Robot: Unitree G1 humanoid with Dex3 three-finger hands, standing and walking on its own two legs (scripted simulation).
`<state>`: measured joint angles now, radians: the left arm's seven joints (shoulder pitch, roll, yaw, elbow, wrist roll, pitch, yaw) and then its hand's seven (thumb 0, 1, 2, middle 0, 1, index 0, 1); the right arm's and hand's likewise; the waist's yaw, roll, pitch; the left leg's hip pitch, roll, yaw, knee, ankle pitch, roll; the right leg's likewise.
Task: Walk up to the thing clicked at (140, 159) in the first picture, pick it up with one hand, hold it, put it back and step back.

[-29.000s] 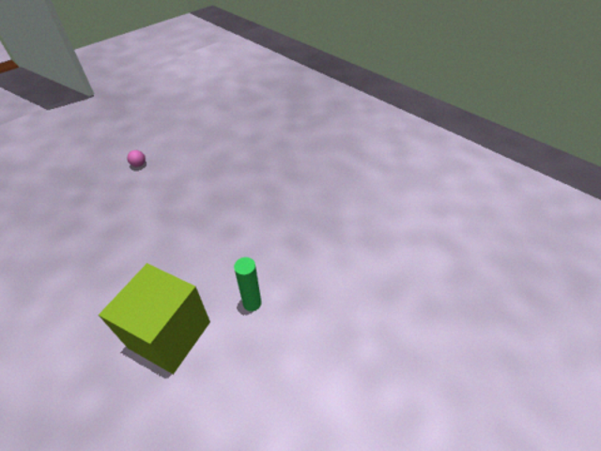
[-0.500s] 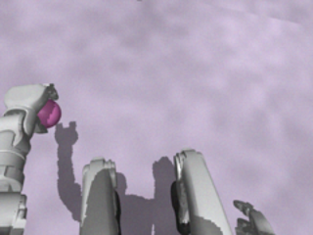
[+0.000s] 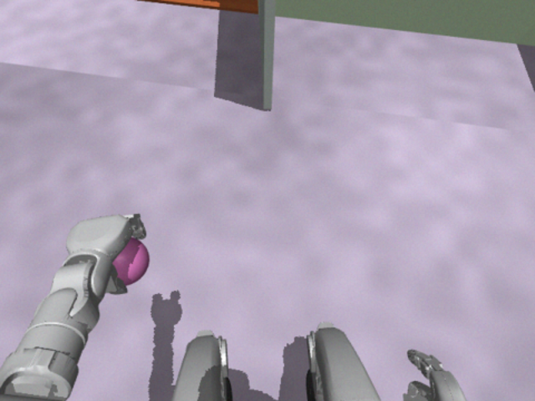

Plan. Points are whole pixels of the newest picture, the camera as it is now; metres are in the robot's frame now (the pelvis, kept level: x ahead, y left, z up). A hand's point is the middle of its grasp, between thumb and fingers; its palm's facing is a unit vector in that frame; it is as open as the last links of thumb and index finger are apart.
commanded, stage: lift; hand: left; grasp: from above
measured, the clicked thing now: (123, 260) +0.37 +0.24 -0.10
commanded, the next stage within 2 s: hold in 0.50 s
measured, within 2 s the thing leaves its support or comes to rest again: neither
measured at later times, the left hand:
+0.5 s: hand (103, 231) +0.37 +0.23 +0.03, palm faces -0.42 -0.08 -0.90, open 10.7 cm
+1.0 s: hand (87, 211) +0.37 +0.23 +0.08, palm faces -0.44 -0.05 -0.90, open 10.7 cm
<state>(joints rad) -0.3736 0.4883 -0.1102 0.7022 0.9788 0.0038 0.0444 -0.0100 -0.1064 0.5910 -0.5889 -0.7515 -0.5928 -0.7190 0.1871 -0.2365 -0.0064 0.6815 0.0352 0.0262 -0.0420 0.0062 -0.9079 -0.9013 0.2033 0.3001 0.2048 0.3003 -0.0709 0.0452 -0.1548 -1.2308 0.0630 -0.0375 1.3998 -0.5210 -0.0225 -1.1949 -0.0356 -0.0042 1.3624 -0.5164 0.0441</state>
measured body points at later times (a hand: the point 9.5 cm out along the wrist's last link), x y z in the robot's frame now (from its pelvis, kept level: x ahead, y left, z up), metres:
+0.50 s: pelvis +0.04 +0.00 +0.10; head +0.09 -0.01 +0.54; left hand +0.39 +0.23 +0.08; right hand +0.13 -0.27 -0.03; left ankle +0.07 +0.13 -0.59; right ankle +0.07 -0.15 -0.59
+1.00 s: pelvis +0.06 +0.00 +0.13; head +0.08 -0.01 +0.58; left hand +0.39 +0.23 +0.13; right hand +0.17 -0.26 +0.01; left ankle +0.07 +0.13 -0.59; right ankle +0.07 -0.15 -0.59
